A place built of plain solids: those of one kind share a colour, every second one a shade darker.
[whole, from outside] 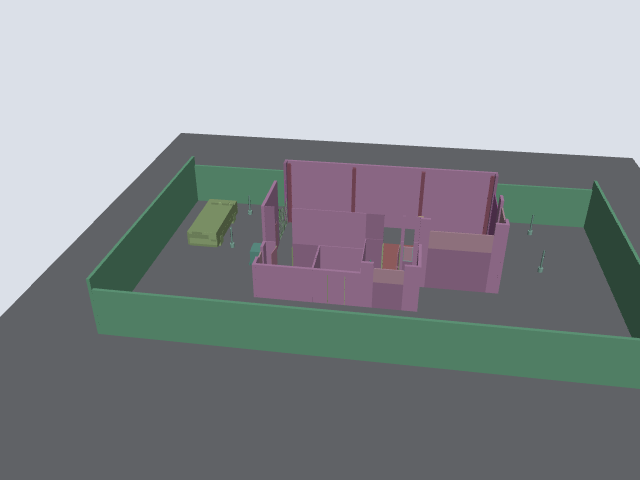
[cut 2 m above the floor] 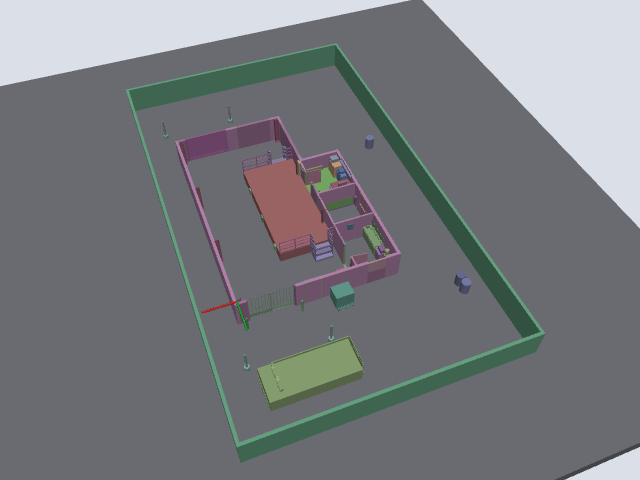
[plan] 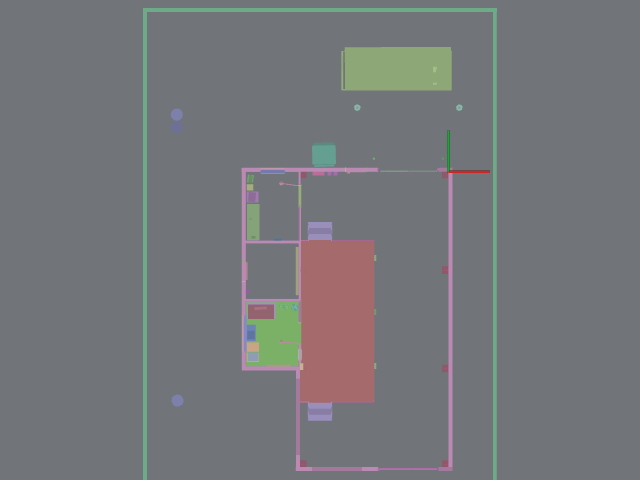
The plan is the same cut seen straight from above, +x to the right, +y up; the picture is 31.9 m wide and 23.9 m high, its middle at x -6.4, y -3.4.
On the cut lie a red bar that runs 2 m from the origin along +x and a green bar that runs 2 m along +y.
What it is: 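A small parcels depot; vehicles drive in at ground level; along the through lane the floor is raised to van-floor height for loading, with steps set against both its ends and the checker's office on the raised level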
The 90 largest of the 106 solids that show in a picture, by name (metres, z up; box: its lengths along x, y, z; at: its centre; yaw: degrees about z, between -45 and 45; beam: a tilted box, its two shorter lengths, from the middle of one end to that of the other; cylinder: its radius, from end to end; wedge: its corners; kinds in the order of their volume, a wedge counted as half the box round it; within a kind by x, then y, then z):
{
 "yard_bound_1": {"box": [0.2, 30.37, 3.11], "at": [-15.11, -7.03, 1.5]},
 "yard_bound_2": {"box": [17.62, 0.2, 3.81], "at": [-6.4, -22.12, 1.85]},
 "yard_bound_3": {"box": [17.62, 0.2, 3.81], "at": [-6.4, 8.05, 1.85]},
 "yard_bound_4": {"box": [0.2, 30.37, 3.11], "at": [2.31, -7.03, 1.5]},
 "wall_1": {"box": [0.2, 0.96, 3.21], "at": [-10.2, -9.43, 1.55]},
 "wall_2": {"box": [0.2, 1.81, 1.91], "at": [-10.2, -8.05, 0.91]},
 "wall_3": {"box": [0.2, 0.76, 3.21], "at": [-10.2, -6.78, 1.55]},
 "wall_4": {"box": [0.2, 2.9, 2.45], "at": [-10.2, -4.95, 1.18]},
 "wall_5": {"box": [0.2, 3.7, 2.45], "at": [-10.2, -1.65, 1.18]},
 "wall_6": {"box": [0.96, 0.2, 2.45], "at": [-9.82, 0.1, 1.18]},
 "wall_7": {"box": [2.9, 0.2, 3.21], "at": [-8.85, -9.8, 1.55]},
 "wall_8": {"box": [2.7, 0.06, 3.21], "at": [-8.75, -6.43, 1.55]},
 "wall_9": {"box": [2.7, 0.06, 2.45], "at": [-8.75, -6.37, 1.18]},
 "wall_10": {"box": [2.7, 0.06, 2.45], "at": [-8.75, -3.53, 1.18]},
 "wall_11": {"box": [2.7, 0.06, 2.45], "at": [-8.75, -3.47, 1.18]},
 "wall_12": {"box": [1.21, 0.2, 1.15], "at": [-8.75, 0.1, 0.53]},
 "wall_13": {"box": [0.76, 0.2, 2.45], "at": [-7.78, 0.1, 1.18]},
 "wall_14": {"box": [0.2, 0.81, 4.95], "at": [-7.5, -14.5, 2.42]},
 "wall_15": {"box": [0.2, 3.81, 2.95], "at": [-7.5, -12.2, 1.43]},
 "wall_16": {"box": [0.2, 0.61, 4.95], "at": [-7.5, -10.0, 2.42]},
 "wall_17": {"box": [0.06, 0.31, 2.42], "at": [-7.43, -9.55, 1.95]},
 "wall_18": {"box": [0.06, 0.61, 1.02], "at": [-7.43, -9.1, 1.25]},
 "wall_19": {"box": [0.06, 0.21, 2.42], "at": [-7.43, -8.7, 1.95]},
 "wall_20": {"box": [0.06, 1.11, 2.42], "at": [-7.43, -6.95, 1.95]},
 "wall_21": {"box": [0.06, 2.9, 2.45], "at": [-7.43, -4.95, 1.18]},
 "wall_22": {"box": [0.06, 1.75, 2.45], "at": [-7.43, -2.62, 1.18]},
 "wall_23": {"box": [0.06, 0.66, 2.45], "at": [-7.43, -0.33, 1.18]},
 "wall_24": {"box": [0.06, 0.37, 4.95], "at": [-7.37, -9.58, 2.42]},
 "wall_25": {"box": [0.06, 0.21, 4.95], "at": [-7.37, -8.7, 2.42]},
 "wall_26": {"box": [0.06, 1.11, 4.95], "at": [-7.37, -6.95, 2.42]},
 "wall_27": {"box": [0.06, 2.9, 4.95], "at": [-7.37, -4.95, 2.42]},
 "wall_28": {"box": [0.06, 1.75, 4.95], "at": [-7.37, -2.62, 2.42]},
 "wall_29": {"box": [0.06, 0.66, 4.95], "at": [-7.37, -0.33, 2.42]},
 "wall_30": {"box": [0.81, 0.2, 4.95], "at": [-7.2, -14.8, 2.42]},
 "wall_31": {"box": [2.51, 0.2, 2.95], "at": [-5.55, -14.8, 1.43]},
 "wall_32": {"box": [3.91, 0.2, 4.95], "at": [-5.45, 0.1, 2.42]},
 "wall_33": {"box": [0.81, 0.2, 4.95], "at": [-3.9, -14.8, 2.42]},
 "wall_34": {"box": [0.71, 0.2, 4.95], "at": [-0.15, -14.8, 2.42]},
 "wall_35": {"box": [0.71, 0.2, 4.95], "at": [-0.15, 0.1, 2.42]},
 "wall_36": {"box": [0.2, 15.1, 4.95], "at": [0.1, -7.35, 2.42]},
 "raised_floor_bank_1": {"box": [3.7, 8.1, 0.81], "at": [-5.55, -7.45, 0.35]},
 "beyond_van_1": {"box": [0.1, 1.96, 0.18], "at": [-5.29, 5.03, 0.43], "yaw": 0.1},
 "beyond_van_2": {"box": [0.02, 1.96, 1.1], "at": [-5.27, 5.03, 0.87], "yaw": 0.1},
 "beyond_van_3": {"box": [0.039, 1.4, 0.32], "at": [-5.26, 5.31, 1.08], "yaw": 0.1},
 "beyond_van_4": {"box": [4.61, 0.06, 0.2], "at": [-2.96, 4.08, 1.34], "yaw": 0.1},
 "beyond_van_5": {"box": [5.32, 0.08, 0.1], "at": [-2.57, 4.08, 0.72], "yaw": 0.1},
 "beyond_van_6": {"box": [5.29, 2.16, 1.0], "at": [-2.52, 5.13, 0.79], "yaw": 0.1},
 "beyond_van_7": {"box": [0.19, 0.57, 0.2], "at": [-0.68, 5.52, 1.34], "yaw": 0.1},
 "beyond_van_8": {"box": [0.19, 0.47, 0.2], "at": [-0.67, 4.67, 1.34], "yaw": 0.1},
 "raised_floor_office_1": {"box": [2.83, 3.43, 0.81], "at": [-8.75, -8.05, 0.35]},
 "window_pane_1": {"box": [0.1, 1.8, 0.96], "at": [-10.25, -8.05, 2.33]},
 "window_pane_2": {"box": [1.2, 0.1, 0.96], "at": [-8.75, 0.15, 1.57]},
 "window_pane_3": {"box": [0.1, 3.8, 1.21], "at": [-7.55, -12.2, 3.49]},
 "window_pane_4": {"box": [0.12, 0.6, 1.01], "at": [-7.4, -9.1, 2.25]},
 "window_pane_5": {"box": [2.5, 0.1, 1.51], "at": [-5.55, -14.85, 3.64]},
 "beyond_tote_tank_1": {"box": [1.18, 0.94, 1.02], "at": [-6.2, 0.84, 0.63], "yaw": 1.2},
 "door_landing_1": {"box": [1.22, 0.32, 0.24], "at": [-6.4, -12.24, 0.07]},
 "door_landing_2": {"box": [1.22, 0.32, 0.43], "at": [-6.4, -11.94, 0.17]},
 "door_landing_3": {"box": [1.22, 0.32, 0.62], "at": [-6.4, -11.64, 0.26]},
 "door_landing_4": {"box": [1.22, 0.32, 0.62], "at": [-6.4, -3.26, 0.26]},
 "door_landing_5": {"box": [1.22, 0.32, 0.43], "at": [-6.4, -2.96, 0.17]},
 "door_landing_6": {"box": [1.22, 0.32, 0.24], "at": [-6.4, -2.66, 0.07]},
 "kitchenette_1": {"box": [0.6, 1.8, 0.68], "at": [-9.73, -2.51, 0.44]},
 "kitchenette_2": {"box": [0.62, 1.79, 0.1], "at": [-9.72, -2.51, 0.93]},
 "beyond_drums_1": {"cylinder": 0.3, "from": [-13.54, 2.23, -0.06], "to": [-13.54, 2.23, 0.87]},
 "beyond_drums_2": {"cylinder": 0.3, "from": [-13.53, 2.84, -0.06], "to": [-13.53, 2.84, 0.87]},
 "beyond_drums_3": {"cylinder": 0.3, "from": [-13.5, -11.39, -0.06], "to": [-13.5, -11.39, 0.87]},
 "roller_shutter_1": {"box": [2.86, 0.06, 3.65], "at": [-2.0, -14.82, 1.77]},
 "roller_shutter_2": {"box": [2.86, 0.07, 0.14], "at": [-2.0, -14.8, 0.1]},
 "roller_shutter_3": {"box": [0.11, 0.1, 3.65], "at": [-0.52, 0.11, 1.77]},
 "door_leaf_1": {"box": [0.044, 1.0, 2.15], "at": [-10.1, -4.95, 1.02]},
 "door_leaf_2": {"box": [0.99, 0.044, 2.14], "at": [-7.96, -8.51, 1.78], "yaw": -4.1},
 "door_leaf_3": {"box": [0.99, 0.044, 2.14], "at": [-7.95, -0.64, 1.02], "yaw": -7.9},
 "door_leaf_4": {"box": [1.0, 0.044, 2.15], "at": [-4.6, 0.0, 1.02]},
 "printer_stand_1": {"box": [0.38, 0.42, 0.26], "at": [-9.84, -8.13, 1.61]},
 "printer_stand_2": {"box": [0.45, 0.81, 0.77], "at": [-9.83, -8.02, 1.09]},
 "printer_stand_3": {"box": [0.4, 0.78, 0.1], "at": [-9.83, -8.02, 1.53]},
 "fridge_low_1": {"box": [0.36, 0.48, 0.28], "at": [-9.79, -1.26, 0.99], "yaw": -4.2},
 "fridge_low_2": {"box": [0.59, 0.55, 0.9], "at": [-9.76, -1.26, 0.4]},
 "filing_mid_1": {"box": [0.62, 0.47, 1.05], "at": [-9.74, -8.73, 1.24]},
 "radiator_1": {"box": [1.2, 0.1, 0.38], "at": [-8.45, -9.65, 0.9]},
 "radiator_2": {"box": [0.14, 2.4, 0.5], "at": [-7.53, -4.95, 0.2]},
 "desk_load_lived_1": {"box": [1.3, 0.72, 0.12], "at": [-9.34, -6.97, 1.55]},
 "steel_column_1": {"box": [0.014, 0.26, 4.75], "at": [-0.26, -14.56, 2.33]},
 "steel_column_2": {"box": [0.014, 0.26, 4.75], "at": [-0.26, -9.8, 2.33]},
 "steel_column_3": {"box": [0.014, 0.26, 4.75], "at": [-0.26, -4.9, 2.33]},
 "steel_column_4": {"box": [0.014, 0.26, 4.75], "at": [-0.26, -0.14, 2.33]},
 "steel_column_5": {"box": [0.23, 0.012, 4.75], "at": [-0.14, -4.9, 2.33]},
 "desk_frame_1": {"box": [1.4, 0.8, 0.07], "at": [-9.31, -6.91, 1.45]},
 "cab_top_1": {"box": [0.54, 0.43, 0.3], "at": [-9.73, -9.21, 1.92]}
}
